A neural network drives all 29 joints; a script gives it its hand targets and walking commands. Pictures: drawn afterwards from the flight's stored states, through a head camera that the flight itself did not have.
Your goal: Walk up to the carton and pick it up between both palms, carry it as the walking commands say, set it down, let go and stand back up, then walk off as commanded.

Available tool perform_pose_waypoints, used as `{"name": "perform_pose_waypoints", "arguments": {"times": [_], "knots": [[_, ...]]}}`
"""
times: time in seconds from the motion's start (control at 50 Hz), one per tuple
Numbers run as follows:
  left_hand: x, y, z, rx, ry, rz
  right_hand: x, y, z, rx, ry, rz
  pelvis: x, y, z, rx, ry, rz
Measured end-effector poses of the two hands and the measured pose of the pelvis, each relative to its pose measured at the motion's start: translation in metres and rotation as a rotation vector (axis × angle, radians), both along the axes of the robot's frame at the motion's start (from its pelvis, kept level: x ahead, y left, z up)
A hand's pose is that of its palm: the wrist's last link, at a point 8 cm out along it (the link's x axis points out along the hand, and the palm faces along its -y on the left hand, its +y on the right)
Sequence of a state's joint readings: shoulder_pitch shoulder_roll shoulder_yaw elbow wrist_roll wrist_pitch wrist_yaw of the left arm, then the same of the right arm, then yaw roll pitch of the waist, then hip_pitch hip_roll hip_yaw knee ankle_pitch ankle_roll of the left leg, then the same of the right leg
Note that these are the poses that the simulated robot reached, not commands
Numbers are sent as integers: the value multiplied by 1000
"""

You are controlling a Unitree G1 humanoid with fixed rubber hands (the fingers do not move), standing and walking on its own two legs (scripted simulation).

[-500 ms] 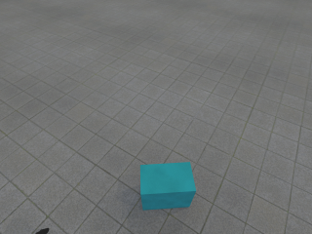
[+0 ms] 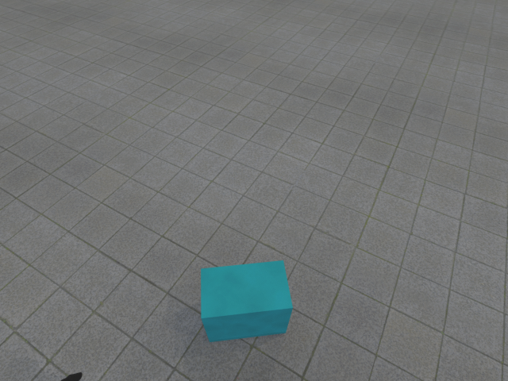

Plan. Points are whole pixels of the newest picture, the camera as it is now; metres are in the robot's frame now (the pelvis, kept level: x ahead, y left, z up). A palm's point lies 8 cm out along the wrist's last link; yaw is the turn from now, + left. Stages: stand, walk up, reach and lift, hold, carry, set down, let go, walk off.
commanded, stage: walk up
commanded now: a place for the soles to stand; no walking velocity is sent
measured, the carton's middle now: (245, 302) +0.49 +0.04 -0.62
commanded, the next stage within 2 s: none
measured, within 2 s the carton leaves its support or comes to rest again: neither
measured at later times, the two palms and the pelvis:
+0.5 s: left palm out of the picture +0.13 +0.32 -0.08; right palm out of the picture +0.08 -0.35 -0.08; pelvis +0.01 +0.00 +0.00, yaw +0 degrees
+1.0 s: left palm out of the picture +0.14 +0.32 -0.08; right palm out of the picture +0.10 -0.35 -0.07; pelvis +0.01 +0.00 +0.00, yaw +1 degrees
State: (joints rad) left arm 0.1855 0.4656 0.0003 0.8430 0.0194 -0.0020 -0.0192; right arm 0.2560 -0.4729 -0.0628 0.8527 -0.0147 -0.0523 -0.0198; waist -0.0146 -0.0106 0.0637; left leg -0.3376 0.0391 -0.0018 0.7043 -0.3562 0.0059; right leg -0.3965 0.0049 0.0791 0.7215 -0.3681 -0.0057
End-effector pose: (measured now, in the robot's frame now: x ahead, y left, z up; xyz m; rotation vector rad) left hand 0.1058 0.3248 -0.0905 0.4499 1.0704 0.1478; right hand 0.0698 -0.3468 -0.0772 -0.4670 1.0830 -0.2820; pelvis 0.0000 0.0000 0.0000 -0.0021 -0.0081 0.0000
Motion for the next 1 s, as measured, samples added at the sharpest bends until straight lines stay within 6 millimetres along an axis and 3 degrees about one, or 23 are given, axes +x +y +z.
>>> {"name": "perform_pose_waypoints", "arguments": {"times": [0.32,1.0], "knots": [[28,-5,12,17,-78,-13,15,-2,-3,21,-20,9,6,-5,1,9,11,2],[32,-5,7,-14,-54,2,27,-1,2,7,-16,30,14,-4,2,12,24,12]]}}
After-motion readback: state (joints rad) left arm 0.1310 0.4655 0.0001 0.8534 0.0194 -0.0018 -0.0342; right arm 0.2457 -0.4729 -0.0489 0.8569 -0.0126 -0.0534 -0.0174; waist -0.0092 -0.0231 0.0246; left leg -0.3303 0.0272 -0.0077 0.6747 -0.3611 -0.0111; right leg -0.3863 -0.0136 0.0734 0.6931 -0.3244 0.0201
